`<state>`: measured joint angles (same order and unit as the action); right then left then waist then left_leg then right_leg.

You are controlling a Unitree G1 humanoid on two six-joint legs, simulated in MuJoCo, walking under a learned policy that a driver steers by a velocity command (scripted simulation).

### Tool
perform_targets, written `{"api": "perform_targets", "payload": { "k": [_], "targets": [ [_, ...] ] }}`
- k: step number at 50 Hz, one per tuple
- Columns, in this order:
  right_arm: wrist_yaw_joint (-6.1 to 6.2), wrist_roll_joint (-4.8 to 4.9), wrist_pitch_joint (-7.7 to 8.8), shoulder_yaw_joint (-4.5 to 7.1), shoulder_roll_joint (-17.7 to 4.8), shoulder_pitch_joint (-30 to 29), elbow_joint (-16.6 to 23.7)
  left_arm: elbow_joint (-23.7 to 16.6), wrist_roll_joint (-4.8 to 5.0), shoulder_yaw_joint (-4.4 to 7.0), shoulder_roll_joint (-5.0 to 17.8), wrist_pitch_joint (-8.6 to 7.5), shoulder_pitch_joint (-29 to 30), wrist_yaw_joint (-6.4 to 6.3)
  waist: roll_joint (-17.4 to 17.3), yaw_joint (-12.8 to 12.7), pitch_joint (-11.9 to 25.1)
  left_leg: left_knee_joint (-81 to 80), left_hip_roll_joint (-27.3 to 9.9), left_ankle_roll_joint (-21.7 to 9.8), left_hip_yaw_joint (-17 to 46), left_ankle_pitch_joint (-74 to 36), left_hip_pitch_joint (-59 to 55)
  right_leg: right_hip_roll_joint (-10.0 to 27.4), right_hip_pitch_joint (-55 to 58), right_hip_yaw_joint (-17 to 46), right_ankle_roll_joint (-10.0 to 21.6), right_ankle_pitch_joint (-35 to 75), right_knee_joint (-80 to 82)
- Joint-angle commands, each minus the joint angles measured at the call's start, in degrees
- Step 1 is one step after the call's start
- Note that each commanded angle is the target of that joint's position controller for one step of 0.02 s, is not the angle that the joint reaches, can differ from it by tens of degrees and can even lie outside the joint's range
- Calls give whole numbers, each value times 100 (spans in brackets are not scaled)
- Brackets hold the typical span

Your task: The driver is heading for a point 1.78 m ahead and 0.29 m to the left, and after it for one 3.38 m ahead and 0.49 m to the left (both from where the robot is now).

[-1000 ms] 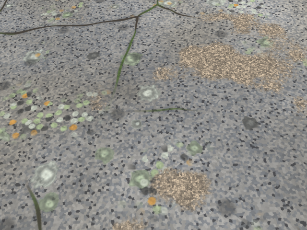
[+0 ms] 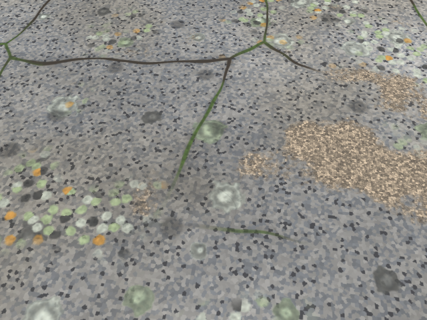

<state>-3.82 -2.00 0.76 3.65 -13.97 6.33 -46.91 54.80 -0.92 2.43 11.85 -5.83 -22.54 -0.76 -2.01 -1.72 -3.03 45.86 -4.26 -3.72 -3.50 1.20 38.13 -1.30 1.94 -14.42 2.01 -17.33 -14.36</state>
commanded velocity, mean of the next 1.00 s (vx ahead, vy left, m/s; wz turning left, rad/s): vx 0.08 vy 0.00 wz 0.36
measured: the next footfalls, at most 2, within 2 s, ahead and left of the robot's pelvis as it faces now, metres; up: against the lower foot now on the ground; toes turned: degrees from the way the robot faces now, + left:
left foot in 0.12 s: +0.23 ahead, +0.08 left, +0.00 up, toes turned +9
right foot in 0.72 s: +0.26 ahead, -0.10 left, +0.00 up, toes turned +24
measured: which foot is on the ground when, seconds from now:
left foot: up 0.00-0.10, down 0.12-0.74, up 0.76-1.00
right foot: down 0.00-0.10, up 0.12-0.70, down 0.72-1.00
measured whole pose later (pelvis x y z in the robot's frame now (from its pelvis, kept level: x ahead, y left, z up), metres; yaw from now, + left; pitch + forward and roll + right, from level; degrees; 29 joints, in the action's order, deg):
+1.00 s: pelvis +0.19 -0.03 +0.00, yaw +19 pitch +0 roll +2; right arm 1.4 0.0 -2.9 2.5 -15.1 9.2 -46.4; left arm 45.8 -0.4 1.1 13.4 0.3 -14.0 -0.7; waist -0.8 -1.3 -2.9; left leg 39.0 2.9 2.0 3.7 25.5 14.8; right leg -3.1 -12.4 4.8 3.1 -13.0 -25.3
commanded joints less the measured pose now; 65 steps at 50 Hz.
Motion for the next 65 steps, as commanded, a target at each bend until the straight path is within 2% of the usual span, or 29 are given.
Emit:
{"api": "perform_targets", "payload": {
  "k": [1, 3, 5, 6, 7, 8, 9, 10, 12, 16, 24, 32, 35, 36, 37, 38, 39, 41, 44, 46, 49, 54, 57, 58, 59, 60, 61, 62, 65],
  "targets": [
    [-52, -45, 73, -93, -8, -263, 430, -292, 43, 128, 814, -59, 145, -80, 636, 153, -185, -822, 336, -122, -496, -212, -828, 1444, -493, 63, 362, 4921, -99],
    [1, -85, 78, -34, -192, 243, 331, -294, 57, 185, 996, 24, 190, -152, 797, 358, 176, -936, 674, -326, -609, 239, -1355, 1473, -150, -11, 293, 6087, -1005],
    [95, -126, 167, 97, -473, 1259, 72, -370, 74, 230, 1100, 152, 307, -164, 697, 775, 796, -1518, 913, -601, -405, 187, -2503, 1460, -287, 46, 218, 5559, -2792],
    [199, -179, 240, 212, -801, 1721, -43, -443, 109, 240, 1094, 174, 306, -123, 243, 1035, 1125, -2031, 545, -809, 94, -1044, -3407, 1147, -954, -28, -3, 3740, -4378],
    [256, -144, 232, 351, -1455, 1421, 57, -652, 48, 117, 379, 210, -398, -71, -939, 277, 1658, -887, -1219, -1424, 1960, -5315, -5129, 329, -2898, 171, -247, -2168, -6379],
    [271, 136, 145, 431, -1654, 1770, 226, -780, 78, 135, 642, 305, -394, -76, -486, 618, 2728, -1499, -1858, -2257, 3435, -5142, -5603, -28, -3523, 1305, -346, -2098, -7307],
    [352, 191, 36, 398, -1426, 1350, 355, -860, 42, 133, 710, 330, 75, -78, 5, 572, 2143, -2020, -1657, -2120, 3067, -3745, -4912, 257, -3818, 1599, -334, -1386, -7192],
    [391, 236, -24, 291, -1052, 882, 412, -940, 16, 119, 714, 328, 415, -73, 137, 431, 1283, -2370, -1385, -1890, 2671, -2858, -3980, 440, -3868, 1566, -338, -929, -6747],
    [427, 262, -55, 178, -663, 602, 421, -954, -130, 144, 747, 471, 444, -84, 215, 112, 680, -2722, -852, -1463, 2153, -2356, -2845, 618, -3398, 1625, -392, -673, -5986],
    [366, 118, 16, 239, -907, 617, 451, -998, -110, 118, 581, 732, 376, -74, 132, -21, 874, -2809, -417, -1154, 1847, -1961, -2312, 502, -2963, 1601, -449, -375, -5245],
    [409, 110, -173, 313, -1019, 976, 543, -1405, -74, 168, 770, 842, 1372, -125, -319, 374, 639, -3100, -271, -902, 2762, 1110, -2715, 377, -3651, 1881, -577, -136, -4132],
    [379, 10, -218, 258, -938, 937, 579, -1477, 73, 92, 753, 724, 1215, -160, -507, 377, 687, -2669, -308, -895, 2968, -148, -2709, 20, -2465, 1672, -249, -701, -2777],
    [413, 103, -272, 201, -887, 750, 559, -1360, 76, 48, 669, 645, 691, -191, -390, 74, 632, -2340, -109, -570, 2969, -251, -2421, -64, -1386, 1547, -45, 67, -946],
    [443, 143, -259, 148, -740, 807, 566, -1366, 4, 67, 824, 593, 684, -219, -71, 112, 572, -2080, 135, -272, 2798, 405, -2078, 333, -955, 1963, 49, 369, -282],
    [449, 156, -229, 32, -322, 1158, 587, -1516, -102, 80, 1151, 559, 889, -243, 1093, 369, 720, -1114, 732, 55, 2020, 1908, -1672, 1674, -597, 3366, 336, 410, 275],
    [480, 130, -232, 122, -667, 919, 626, -1619, -116, 94, 1364, 566, 1286, -187, 1359, 328, 228, -624, 1406, 175, 1153, 2951, -1284, 2308, -1438, 4134, 977, 1583, 267],
    [467, 37, -244, 173, -850, 866, 583, -1537, -70, 66, 1149, 537, 1156, -147, 966, 306, 216, 67, 1096, 253, 1251, 2953, -1646, 2230, -1656, 3852, 1243, 2137, 93],
    [417, 100, -275, 98, -595, 993, 350, -1468, -21, -109, 662, 472, 1455, -85, 823, 499, 228, -14, 912, 391, 1213, 2353, -2036, 1464, -1616, 2939, 881, 2521, -54],
    [432, 84, -303, 14, -526, 757, 271, -1296, 17, -31, 948, 473, 1160, -47, 1183, 297, 368, -682, 818, 570, 616, 2221, -2022, 989, -840, 2663, 687, 3964, -595],
    [502, 170, -304, 19, -607, 462, 338, -1156, 62, 114, 1283, 517, 695, -21, 1145, 71, 485, -776, 875, 599, 516, 2341, -1715, 1103, -263, 2994, 795, 4619, -882],
    [585, 236, -297, 16, -643, 258, 401, -1078, 59, 230, 1392, 592, 477, -16, 1126, -31, 560, -620, 819, 594, 570, 2560, -1408, 1263, 48, 3533, 970, 4468, -909],
    [626, 244, -228, -34, -575, 240, 476, -1081, 32, 356, 1391, 724, 756, 22, 994, 70, 610, -856, 815, 444, 667, 2507, -1781, 1173, -438, 3980, 1022, 3536, -752],
    [662, 207, -146, -59, -540, 793, 344, -1191, 79, 394, 1362, 822, 1299, 78, 908, 451, 650, -2437, 839, 277, 558, 1442, -3014, 766, -1323, 3846, 590, 2626, -970],
    [708, 128, -112, 9, -833, 917, 321, -1262, 107, 357, 1199, 819, 1316, 83, 553, 438, 666, -2975, 336, 153, 999, 1266, -3699, 451, -2051, 3620, 252, 1598, -1294],
    [754, 33, -119, 72, -1279, 871, 407, -1301, 88, 254, 728, 802, 954, 88, -726, 237, 699, -3395, -1159, -198, 2397, 1112, -4235, -254, -2908, 2722, -63, -462, -2474],
    [710, 23, -176, 143, -1590, 538, 518, -1318, 17, 334, 1049, 828, 967, 8, -1135, 265, 387, -3326, -1880, -908, 2928, 172, -3216, -641, -3203, 1899, -151, -1761, -3498],
    [667, 25, -165, 54, -1218, 442, 583, -1216, -59, 406, 1313, 863, 924, -3, -529, 149, 199, -3266, -1774, -1090, 2659, -255, -2893, -308, -3048, 2061, -149, -1617, -4337],
    [644, 73, -146, -47, -883, 137, 642, -1070, -52, 436, 1291, 901, 790, 35, -273, -38, 46, -3185, -1387, -942, 2076, -407, -2723, -257, -2987, 2057, -161, -1264, -4713],
    [675, 50, -102, -87, -820, 68, 714, -965, -19, 412, 1195, 989, 630, 205, -572, -57, 126, -2950, -757, -667, 1058, -1142, -3098, -209, -3135, 1807, -376, -687, -5076]
  ]
}}
Velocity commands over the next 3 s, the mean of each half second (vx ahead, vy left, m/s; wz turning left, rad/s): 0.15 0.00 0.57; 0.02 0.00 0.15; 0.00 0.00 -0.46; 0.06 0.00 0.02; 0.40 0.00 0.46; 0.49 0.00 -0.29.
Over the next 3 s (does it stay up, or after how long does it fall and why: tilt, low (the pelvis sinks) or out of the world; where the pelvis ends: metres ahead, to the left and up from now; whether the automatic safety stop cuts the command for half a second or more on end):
stays up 0.60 0.15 0.00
